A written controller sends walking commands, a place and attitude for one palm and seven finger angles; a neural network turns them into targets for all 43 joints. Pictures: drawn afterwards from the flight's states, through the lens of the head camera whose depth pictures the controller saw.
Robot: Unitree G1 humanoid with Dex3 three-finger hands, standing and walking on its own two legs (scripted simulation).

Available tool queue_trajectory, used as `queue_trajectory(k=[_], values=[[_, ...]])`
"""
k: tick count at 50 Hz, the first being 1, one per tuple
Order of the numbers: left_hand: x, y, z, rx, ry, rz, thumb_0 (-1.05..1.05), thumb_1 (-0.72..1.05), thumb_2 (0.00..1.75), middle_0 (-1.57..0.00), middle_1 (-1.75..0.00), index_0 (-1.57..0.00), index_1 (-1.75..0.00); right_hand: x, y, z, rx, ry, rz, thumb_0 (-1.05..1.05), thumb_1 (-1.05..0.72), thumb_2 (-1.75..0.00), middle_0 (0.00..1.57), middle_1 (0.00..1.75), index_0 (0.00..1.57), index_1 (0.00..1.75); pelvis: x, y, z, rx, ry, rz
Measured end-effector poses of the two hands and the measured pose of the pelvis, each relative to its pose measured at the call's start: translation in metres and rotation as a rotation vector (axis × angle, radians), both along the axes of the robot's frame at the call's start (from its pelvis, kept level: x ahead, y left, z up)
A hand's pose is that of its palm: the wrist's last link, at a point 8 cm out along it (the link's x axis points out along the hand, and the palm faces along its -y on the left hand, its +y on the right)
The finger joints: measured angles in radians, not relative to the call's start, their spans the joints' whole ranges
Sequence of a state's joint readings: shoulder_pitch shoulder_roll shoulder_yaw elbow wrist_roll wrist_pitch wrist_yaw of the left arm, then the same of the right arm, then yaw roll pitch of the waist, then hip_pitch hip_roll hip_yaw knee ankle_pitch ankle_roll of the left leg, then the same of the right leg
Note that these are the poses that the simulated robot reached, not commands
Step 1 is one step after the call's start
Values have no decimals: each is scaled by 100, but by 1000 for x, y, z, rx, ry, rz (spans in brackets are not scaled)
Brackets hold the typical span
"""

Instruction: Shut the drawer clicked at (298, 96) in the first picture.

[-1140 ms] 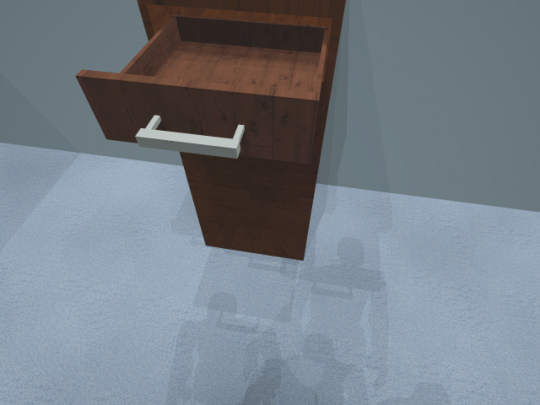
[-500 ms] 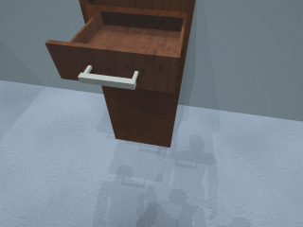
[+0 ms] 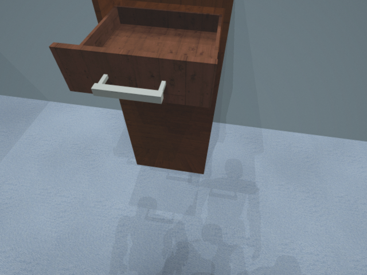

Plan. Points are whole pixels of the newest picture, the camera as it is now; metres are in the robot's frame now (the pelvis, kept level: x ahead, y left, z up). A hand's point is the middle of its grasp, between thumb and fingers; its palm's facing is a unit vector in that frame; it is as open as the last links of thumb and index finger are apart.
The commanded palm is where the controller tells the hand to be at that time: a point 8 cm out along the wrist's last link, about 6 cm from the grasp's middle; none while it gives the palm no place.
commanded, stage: take the last steps up to it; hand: left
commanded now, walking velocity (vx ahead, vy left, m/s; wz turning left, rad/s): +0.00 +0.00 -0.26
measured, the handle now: (130, 87) +0.49 +0.16 +0.14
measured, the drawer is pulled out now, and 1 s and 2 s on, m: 0.29 0.29 0.29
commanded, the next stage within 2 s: come to a stop and stand still in 0.70 s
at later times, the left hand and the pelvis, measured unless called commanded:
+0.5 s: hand out of the picture +0.02 +0.19 -0.17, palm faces +0.01 -0.98 -0.21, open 7.4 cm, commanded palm none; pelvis +0.04 +0.01 +0.00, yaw -3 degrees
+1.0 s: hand (126, 245) +0.22 +0.17 -0.18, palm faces -0.08 -0.97 -0.21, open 7.3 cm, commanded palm none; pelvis +0.15 -0.01 +0.00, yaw -6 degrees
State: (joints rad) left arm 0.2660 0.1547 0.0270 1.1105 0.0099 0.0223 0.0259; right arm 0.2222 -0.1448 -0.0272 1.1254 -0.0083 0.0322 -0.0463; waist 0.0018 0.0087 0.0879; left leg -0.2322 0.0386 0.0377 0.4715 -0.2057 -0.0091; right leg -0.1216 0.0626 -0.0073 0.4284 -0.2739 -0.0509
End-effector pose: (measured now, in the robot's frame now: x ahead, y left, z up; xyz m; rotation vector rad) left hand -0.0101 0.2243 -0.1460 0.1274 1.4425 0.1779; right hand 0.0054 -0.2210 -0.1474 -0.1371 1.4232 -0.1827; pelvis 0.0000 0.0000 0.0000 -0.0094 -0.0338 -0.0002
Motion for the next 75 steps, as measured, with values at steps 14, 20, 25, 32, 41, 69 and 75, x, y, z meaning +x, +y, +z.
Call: queue_trajectory(k=[14,20,25,32,41,69,75], values=[[33,22,1,26,-62,-59,1,91,90,-20,-30,-20,-30,-2,-11,-2,-25,-36,-28,1,-91,-90,20,30,20,30,0,4,-5,15,12,-43],[40,17,7,37,-69,-47,0,91,90,-20,-30,-20,-30,11,-16,-2,-7,-19,-21,1,-91,-90,20,30,20,30,19,0,-3,14,19,-35],[32,16,6,17,4,-29,0,91,90,-20,-30,-20,-30,47,-12,6,-22,-61,-20,1,-91,-90,20,29,20,30,38,5,1,21,12,-53],[41,25,-13,-24,108,-49,1,91,90,-20,-30,-20,-30,99,2,2,-51,-179,-19,1,-91,-90,20,30,20,30,67,20,-13,16,3,-104],[153,11,0,-7,-79,-121,1,91,90,-20,-30,-19,-30,81,5,-5,17,-8,-69,1,-92,-90,20,30,20,30,107,6,-6,23,26,-104],[277,-12,12,110,-228,-171,0,91,90,-20,-30,-20,-30,161,-42,-26,19,-6,-91,1,-91,-90,20,30,20,30,157,-29,-15,22,30,-74],[227,-25,7,54,-108,-135,0,91,90,-20,-30,-20,-30,190,-51,-4,-8,-98,-58,1,-91,-90,20,29,20,30,153,-32,-3,27,28,-81]])
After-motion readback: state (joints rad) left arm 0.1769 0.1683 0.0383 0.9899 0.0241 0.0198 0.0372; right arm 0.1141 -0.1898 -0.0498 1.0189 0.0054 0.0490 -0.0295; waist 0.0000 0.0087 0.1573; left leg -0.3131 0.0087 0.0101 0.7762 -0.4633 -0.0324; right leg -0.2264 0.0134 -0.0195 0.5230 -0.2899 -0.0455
